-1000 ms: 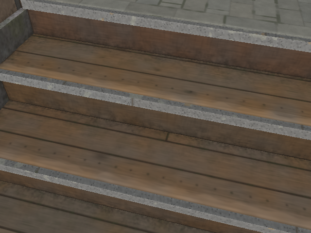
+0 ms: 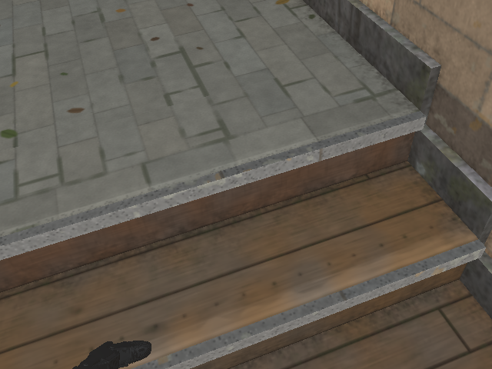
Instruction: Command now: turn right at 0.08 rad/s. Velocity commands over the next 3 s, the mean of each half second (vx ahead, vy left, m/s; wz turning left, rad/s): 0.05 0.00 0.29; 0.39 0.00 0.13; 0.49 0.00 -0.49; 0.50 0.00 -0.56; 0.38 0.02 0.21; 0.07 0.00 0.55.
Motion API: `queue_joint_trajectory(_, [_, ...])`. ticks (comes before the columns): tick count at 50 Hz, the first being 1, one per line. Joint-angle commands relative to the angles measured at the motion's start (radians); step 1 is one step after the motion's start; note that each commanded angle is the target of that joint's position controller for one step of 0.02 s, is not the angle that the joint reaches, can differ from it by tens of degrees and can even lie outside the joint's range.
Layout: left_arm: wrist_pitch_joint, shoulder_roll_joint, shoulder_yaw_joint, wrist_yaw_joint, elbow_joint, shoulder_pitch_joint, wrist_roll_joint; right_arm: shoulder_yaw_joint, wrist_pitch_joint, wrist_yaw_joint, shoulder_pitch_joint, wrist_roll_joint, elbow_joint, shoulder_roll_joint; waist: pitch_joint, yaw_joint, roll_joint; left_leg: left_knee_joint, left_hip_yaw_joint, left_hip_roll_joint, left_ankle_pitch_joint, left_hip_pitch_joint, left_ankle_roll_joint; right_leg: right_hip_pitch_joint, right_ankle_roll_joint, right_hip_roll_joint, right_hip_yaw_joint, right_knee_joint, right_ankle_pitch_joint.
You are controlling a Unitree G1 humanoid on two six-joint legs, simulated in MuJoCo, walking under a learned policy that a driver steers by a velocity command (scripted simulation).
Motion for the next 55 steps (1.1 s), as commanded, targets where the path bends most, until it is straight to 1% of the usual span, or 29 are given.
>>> queue_joint_trajectory(1, [-0.015,0.085,0.028,0.0,0.009,0.115,-0.011,0.025,-0.022,0.01,-0.103,-0.004,-0.093,0.001,-0.004,0.075,-0.08,0.092,-0.069,0.043,-0.121,-0.288,0.008,0.35,-0.219,-0.387,0.262,-0.094,0.752])
queue_joint_trajectory(7, [-0.002,0.136,0.055,-0.023,0.029,-0.074,-0.022,0.038,-0.026,0.034,-0.062,-0.013,-0.109,0.026,-0.033,-0.02,-0.13,-0.409,-0.017,0.135,-0.048,0.056,0.057,0.16,-0.142,-0.331,0.043,-0.147,0.815])
queue_joint_trajectory(9, [0.024,0.125,0.055,-0.031,0.013,-0.09,-0.019,0.022,-0.042,0.045,-0.131,-0.029,-0.102,-0.03,-0.059,0.019,-0.047,-0.839,0.148,0.065,0.076,0.311,0.072,0.203,-0.079,-0.25,-0.091,-0.106,1.217])
queue_joint_trajectory(10, [0.02,0.188,0.068,-0.03,0.035,-0.058,-0.016,0.001,-0.038,0.045,-0.088,-0.014,-0.094,-0.045,-0.11,-0.001,-0.184,-1.104,0.128,0.075,0.095,0.381,0.093,0.312,-0.088,-0.291,-0.029,-0.063,1.283])
queue_joint_trajectory(12, [-0.01,0.177,0.062,-0.053,0.023,-0.073,-0.004,-0.042,-0.049,0.055,0.055,0.002,-0.005,-0.133,-0.129,-0.039,-0.149,-1.727,0.106,0.056,0.486,0.497,0.139,0.557,-0.039,-0.252,-0.08,0.131,1.221])
queue_joint_trajectory(13, [-0.045,0.147,0.06,-0.064,0.023,-0.007,0.006,-0.04,-0.051,0.058,0.055,0.005,0.042,-0.132,-0.069,0.022,-0.082,-1.86,0.078,0.108,0.665,0.659,0.135,0.376,-0.004,-0.196,-0.1,0.288,0.731])
queue_joint_trajectory(14, [-0.079,0.069,0.051,-0.085,0.048,0.073,0.05,-0.043,-0.052,0.048,0.11,-0.014,0.054,-0.196,-0.041,0.071,0.224,-1.426,-0.106,0.29,1.661,1.214,0.206,-0.383,0.057,-0.072,-0.189,0.655,-0.326])
queue_joint_trajectory(15, [-0.109,0.043,0.034,-0.107,0.142,0.174,0.026,-0.047,-0.031,0.037,0.19,-0.067,0.052,-0.19,-0.141,0.014,0.19,-1.256,-0.167,0.43,2.056,1.278,0.341,-0.619,0.123,-0.05,-0.166,1.01,-0.43])
queue_joint_trajectory(17, [-0.095,0.094,0.043,-0.115,0.144,0.072,-0.026,-0.059,0.005,0.037,0.147,-0.065,0.057,-0.14,-0.145,-0.031,0.043,-1.332,-0.138,0.385,1.536,1.162,0.412,-0.721,0.178,-0.134,-0.233,1.265,-0.348])
queue_joint_trajectory(20, [-0.076,0.034,0.005,-0.105,-0.026,-0.234,-0.008,-0.053,0.036,0.012,0.126,0.006,0.07,-0.097,0.001,-0.06,0.062,-1.453,-0.117,0.27,0.93,1.001,0.389,-0.833,0.224,-0.195,-0.328,1.193,-0.341])
queue_joint_trajectory(24, [-0.101,-0.005,-0.037,-0.106,-0.176,-0.297,0.005,-0.051,0.039,-0.018,0.182,0.023,0.111,-0.103,0.091,-0.018,0.165,-1.609,-0.188,0.244,0.51,0.852,0.379,-0.984,0.191,-0.258,-0.332,1.174,-0.27])
queue_joint_trajectory(26, [-0.112,-0.036,-0.077,-0.099,-0.24,-0.344,0.03,-0.069,0.055,-0.032,0.113,0.037,0.087,-0.172,0.084,0.019,0.177,-1.794,-0.156,0.223,0.511,0.6,0.384,-0.68,0.128,-0.24,-0.41,0.805,-0.459])
queue_joint_trajectory(27, [-0.114,0.002,-0.058,-0.086,-0.243,-0.331,0.026,-0.076,0.053,-0.029,0.134,0.03,0.087,-0.188,0.052,0.038,0.153,-1.816,-0.132,0.175,0.674,0.511,0.369,-0.427,0.092,-0.178,-0.489,0.661,-0.44])
queue_joint_trajectory(28, [-0.117,0.083,-0.006,-0.076,-0.143,-0.133,0.019,-0.074,0.028,-0.008,0.156,-0.005,0.109,-0.211,-0.093,0.085,0.22,-1.73,-0.126,0.218,1.278,0.562,0.406,-0.195,0.049,-0.071,-0.572,0.791,-0.298])
queue_joint_trajectory(29, [-0.122,0.155,0.032,-0.07,-0.097,0.061,0.012,-0.077,0.004,0.006,0.094,-0.002,0.105,-0.253,-0.177,0.193,0.273,-1.58,-0.077,0.221,1.731,0.668,0.38,-0.111,0.007,-0.071,-0.495,0.707,-0.177])
queue_joint_trajectory(30, [-0.132,0.219,0.062,-0.064,-0.055,0.196,0.027,-0.085,-0.015,0.012,0.039,0.021,0.097,-0.262,-0.266,0.253,0.182,-1.29,-0.039,0.167,1.906,0.655,0.329,-0.006,-0.049,-0.143,-0.277,0.586,-0.217])
queue_joint_trajectory(31, [-0.13,0.29,0.086,-0.054,-0.02,0.33,0.059,-0.085,-0.038,0.032,0.018,0.027,0.07,-0.235,-0.378,0.274,-0.105,-0.975,-0.056,0.088,1.698,0.511,0.297,0.18,-0.149,-0.303,0.121,0.285,-0.403])
queue_joint_trajectory(32, [-0.112,0.352,0.1,-0.037,0.038,0.424,0.069,-0.066,-0.056,0.071,-0.072,-0.003,0.032,-0.133,-0.41,0.268,-0.519,-0.554,-0.091,-0.083,0.538,0.271,0.286,0.324,-0.257,-0.487,0.583,-0.185,-0.395])
queue_joint_trajectory(33, [-0.104,0.277,0.084,-0.006,0.059,0.338,0.062,-0.059,-0.081,0.121,-0.093,-0.015,0.031,-0.105,-0.38,0.215,-0.426,-0.027,-0.207,-0.136,0.236,0.125,0.255,0.248,-0.294,-0.561,0.827,-0.298,-0.532])
queue_joint_trajectory(34, [-0.099,0.227,0.071,0.0,0.125,0.293,0.013,-0.036,-0.098,0.145,-0.136,-0.008,-0.01,-0.034,-0.179,0.161,-0.284,0.213,-0.191,-0.113,0.194,-0.034,0.265,0.135,-0.259,-0.541,0.698,-0.298,-0.564])
queue_joint_trajectory(36, [-0.095,0.025,0.029,-0.036,0.246,0.251,0.003,0.015,-0.092,0.16,-0.082,-0.011,-0.048,0.071,0.09,0.007,-0.06,0.348,-0.145,-0.063,0.164,-0.157,0.319,-0.122,-0.144,-0.458,0.329,-0.203,-0.422])
queue_joint_trajectory(38, [-0.095,-0.082,0.005,-0.078,0.309,0.201,0.004,0.045,-0.074,0.157,0.024,0.011,-0.024,0.107,0.132,-0.075,-0.03,0.398,-0.152,-0.045,0.214,-0.192,0.339,-0.21,-0.078,-0.383,0.074,-0.19,-0.226])
queue_joint_trajectory(40, [-0.099,-0.068,0.007,-0.103,0.353,0.209,-0.002,0.07,-0.07,0.146,0.026,0.021,-0.012,0.125,0.161,-0.094,-0.017,0.301,-0.118,-0.014,0.254,-0.282,0.32,-0.21,-0.076,-0.355,-0.109,-0.205,-0.118])
queue_joint_trajectory(42, [-0.108,-0.015,0.008,-0.102,0.372,0.205,0.001,0.084,-0.064,0.129,-0.024,-0.013,-0.025,0.106,0.144,-0.099,-0.025,0.151,-0.011,0.036,0.407,-0.259,0.273,-0.285,-0.096,-0.332,-0.202,-0.246,-0.098])
queue_joint_trajectory(44, [-0.119,0.021,0.006,-0.1,0.4,0.278,0.02,0.099,-0.063,0.104,-0.102,-0.02,-0.033,0.143,0.126,-0.049,-0.086,0.385,0.072,0.073,0.395,-0.36,0.223,-0.235,-0.149,-0.388,-0.121,-0.29,-0.045])
queue_joint_trajectory(48, [-0.098,0.056,0.026,-0.057,0.441,0.476,-0.005,0.126,-0.077,0.079,-0.358,0.009,-0.176,0.169,0.149,0.088,-0.166,0.374,0.019,0.201,0.114,-0.776,0.171,0.163,-0.112,-0.477,0.044,-0.313,-0.133])
queue_joint_trajectory(52, [-0.072,0.14,0.075,-0.014,0.408,0.455,-0.06,0.162,-0.1,0.106,-0.47,-0.016,-0.278,0.2,0.055,0.075,-0.19,-0.22,0.114,0.248,-0.002,-0.225,0.165,-0.119,-0.105,-0.466,0.013,-0.578,-0.05])
queue_joint_trajectory(54, [-0.062,0.173,0.089,-0.031,0.416,0.441,-0.042,0.103,-0.091,0.101,-0.338,-0.008,-0.225,0.142,-0.093,-0.009,-0.27,-0.42,0.296,0.102,-0.167,0.283,0.178,-0.116,-0.101,-0.416,-0.117,-0.529,0.475])
queue_joint_trajectory(55, [-0.079,0.182,0.079,-0.045,0.422,0.434,-0.026,0.039,-0.091,0.083,-0.175,0.011,-0.18,0.024,-0.144,-0.091,-0.323,-0.508,0.285,0.039,-0.18,0.428,0.207,-0.003,-0.081,-0.384,-0.147,-0.372,1.062])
